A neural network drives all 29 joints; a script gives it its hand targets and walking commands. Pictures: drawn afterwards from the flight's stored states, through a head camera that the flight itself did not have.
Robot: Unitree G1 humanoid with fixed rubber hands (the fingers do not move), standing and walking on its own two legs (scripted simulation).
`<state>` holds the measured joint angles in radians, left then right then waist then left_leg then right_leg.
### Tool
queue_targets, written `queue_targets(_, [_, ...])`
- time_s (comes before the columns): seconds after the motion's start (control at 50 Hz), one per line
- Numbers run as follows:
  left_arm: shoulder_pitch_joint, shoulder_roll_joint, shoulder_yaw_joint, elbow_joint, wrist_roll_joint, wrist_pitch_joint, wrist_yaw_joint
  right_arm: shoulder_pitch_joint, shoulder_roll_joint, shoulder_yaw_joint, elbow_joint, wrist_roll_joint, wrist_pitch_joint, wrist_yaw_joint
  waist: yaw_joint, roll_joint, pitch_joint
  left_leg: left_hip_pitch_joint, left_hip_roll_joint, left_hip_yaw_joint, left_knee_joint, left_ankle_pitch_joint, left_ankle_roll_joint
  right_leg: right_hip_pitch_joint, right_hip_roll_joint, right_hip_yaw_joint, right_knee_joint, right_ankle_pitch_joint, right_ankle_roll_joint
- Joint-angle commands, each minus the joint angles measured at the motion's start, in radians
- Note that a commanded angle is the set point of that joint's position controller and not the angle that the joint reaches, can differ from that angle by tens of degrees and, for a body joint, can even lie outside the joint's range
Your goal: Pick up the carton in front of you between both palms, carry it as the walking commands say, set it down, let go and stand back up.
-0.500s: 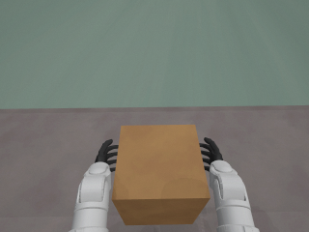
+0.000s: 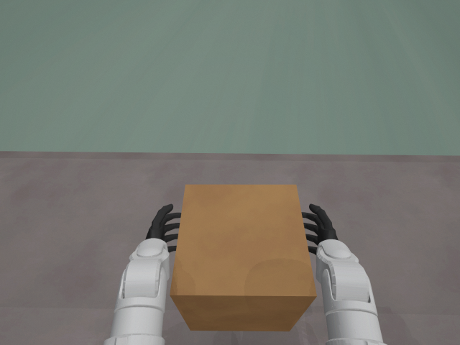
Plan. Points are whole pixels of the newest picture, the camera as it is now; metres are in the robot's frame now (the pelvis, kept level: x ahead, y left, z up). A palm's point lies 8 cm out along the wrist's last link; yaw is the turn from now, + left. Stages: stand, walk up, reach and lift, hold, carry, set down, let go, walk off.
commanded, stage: hold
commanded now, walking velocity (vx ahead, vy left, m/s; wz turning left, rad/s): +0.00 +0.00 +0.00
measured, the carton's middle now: (240, 261) +0.30 -0.02 -0.05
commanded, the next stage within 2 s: set down in 0.38 s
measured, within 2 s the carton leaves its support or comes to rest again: neither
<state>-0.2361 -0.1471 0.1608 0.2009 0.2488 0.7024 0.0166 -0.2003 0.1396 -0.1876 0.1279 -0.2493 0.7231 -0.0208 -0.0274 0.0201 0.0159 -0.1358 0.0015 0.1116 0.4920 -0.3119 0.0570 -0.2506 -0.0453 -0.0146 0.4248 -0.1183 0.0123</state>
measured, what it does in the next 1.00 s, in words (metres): lowers itself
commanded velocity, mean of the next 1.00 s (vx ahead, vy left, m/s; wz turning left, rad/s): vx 0.00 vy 0.00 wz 0.00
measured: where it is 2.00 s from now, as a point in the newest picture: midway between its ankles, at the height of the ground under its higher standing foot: outside the picture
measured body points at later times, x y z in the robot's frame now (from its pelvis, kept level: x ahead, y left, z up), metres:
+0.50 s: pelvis +0.00 -0.07 +0.00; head -0.04 -0.09 +0.45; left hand +0.28 +0.14 +0.04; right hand +0.33 -0.16 +0.04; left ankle -0.02 +0.08 -0.74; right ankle +0.07 -0.17 -0.74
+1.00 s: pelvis -0.03 -0.06 -0.06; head +0.17 -0.04 +0.34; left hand +0.35 +0.14 -0.14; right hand +0.37 -0.16 -0.14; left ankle -0.02 +0.08 -0.74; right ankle +0.07 -0.17 -0.74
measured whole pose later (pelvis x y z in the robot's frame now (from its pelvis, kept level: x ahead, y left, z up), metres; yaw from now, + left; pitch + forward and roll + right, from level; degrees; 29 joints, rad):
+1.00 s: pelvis -0.03 -0.06 -0.06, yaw +10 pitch +22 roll +0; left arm -0.66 -0.11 0.43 0.60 0.31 0.19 -0.02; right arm -0.59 0.18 -0.46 0.47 -0.31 0.22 -0.03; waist -0.03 0.03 0.10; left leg -0.92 -0.07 -0.11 0.89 -0.35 -0.03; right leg -0.98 0.05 0.09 0.83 -0.23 0.02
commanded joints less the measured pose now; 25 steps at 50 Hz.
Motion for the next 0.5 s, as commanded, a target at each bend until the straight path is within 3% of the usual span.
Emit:
queue_targets(0.0, [-0.374, -0.882, -0.456, -0.045, -0.186, -0.065, -0.191, -0.476, 0.884, 0.581, -0.072, 0.263, -0.05, 0.256, 0.069, 0.026, -0.289, 0.153, -0.034, -0.248, -0.127, 0.602, -0.051, 0.213, 0.161, 0.085, -0.007, 0.235, -0.015])
queue_targets(0.02, [-0.386, -0.893, -0.454, -0.03, -0.187, -0.068, -0.188, -0.497, 0.881, 0.586, -0.061, 0.268, -0.057, 0.263, 0.075, 0.046, -0.284, 0.157, -0.039, -0.24, -0.147, 0.497, -0.053, 0.219, 0.16, 0.085, -0.014, 0.184, -0.013])
queue_targets(0.04, [-0.412, -0.901, -0.467, -0.035, -0.196, -0.068, -0.194, -0.49, 0.893, 0.585, -0.044, 0.263, -0.06, 0.264, 0.06, 0.026, -0.266, 0.145, -0.039, -0.238, -0.15, 0.479, -0.055, 0.214, 0.166, 0.079, -0.019, 0.162, -0.009])
queue_targets(0.12, [-0.508, -0.932, -0.514, -0.023, -0.242, -0.053, -0.231, -0.474, 0.925, 0.531, 0.024, 0.226, -0.059, 0.252, 0.001, 0.031, -0.237, 0.128, -0.039, -0.226, -0.165, 0.363, -0.069, 0.203, 0.167, 0.078, -0.043, 0.084, -0.017])
queue_targets(0.2, [-0.561, -0.934, -0.503, 0.029, -0.251, -0.04, -0.264, -0.483, 0.94, 0.475, 0.108, 0.192, -0.05, 0.25, -0.02, 0.019, -0.183, 0.027, -0.05, -0.213, -0.185, 0.203, -0.066, 0.243, 0.163, 0.073, -0.058, 0.017, -0.024])
queue_targets(0.28, [-0.588, -0.939, -0.469, 0.073, -0.243, -0.039, -0.283, -0.525, 0.965, 0.465, 0.146, 0.186, -0.043, 0.262, -0.007, -0.006, -0.175, -0.046, -0.065, -0.202, -0.193, 0.123, -0.055, 0.299, 0.152, 0.072, -0.069, -0.003, -0.019])
queue_targets(0.4, [-0.61, -0.932, -0.41, 0.106, -0.212, -0.049, -0.291, -0.612, 1.004, 0.494, 0.149, 0.211, -0.04, 0.283, 0.04, -0.042, -0.207, -0.097, -0.088, -0.184, -0.192, 0.068, -0.032, 0.365, 0.122, 0.084, -0.08, -0.021, 0.004])
queue_targets(0.48, [-0.714, -0.889, -0.323, 0.199, -0.154, -0.082, -0.315, -0.72, 1.049, 0.449, 0.236, 0.207, -0.055, 0.277, 0.068, -0.067, -0.181, -0.146, -0.097, -0.164, -0.159, -0.023, -0.007, 0.343, 0.1, 0.108, -0.086, -0.165, 0.018])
